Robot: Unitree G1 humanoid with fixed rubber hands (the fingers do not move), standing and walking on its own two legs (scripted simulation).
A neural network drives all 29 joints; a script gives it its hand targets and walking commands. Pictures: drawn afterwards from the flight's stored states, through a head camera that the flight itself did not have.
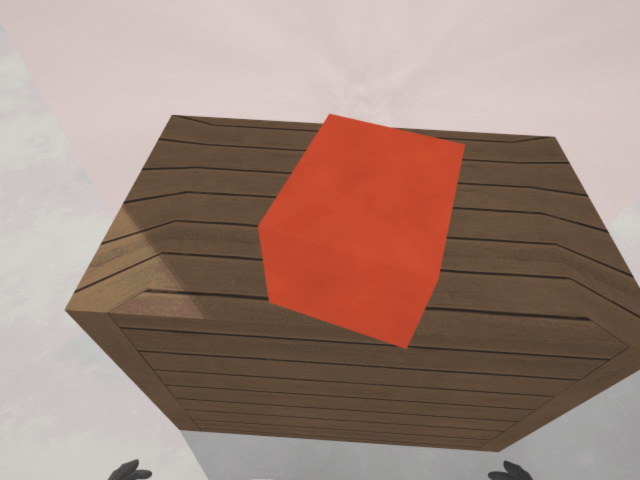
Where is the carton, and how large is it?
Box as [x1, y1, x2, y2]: [258, 114, 464, 348]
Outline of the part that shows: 329,114 258,225 269,301 406,348 438,278 464,144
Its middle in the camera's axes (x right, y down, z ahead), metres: +0.07 -0.02 +0.60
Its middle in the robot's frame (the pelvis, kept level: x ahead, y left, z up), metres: +0.47 -0.05 +0.02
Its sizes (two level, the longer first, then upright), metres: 0.266 0.220 0.180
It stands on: a pedestal, 0.70 m high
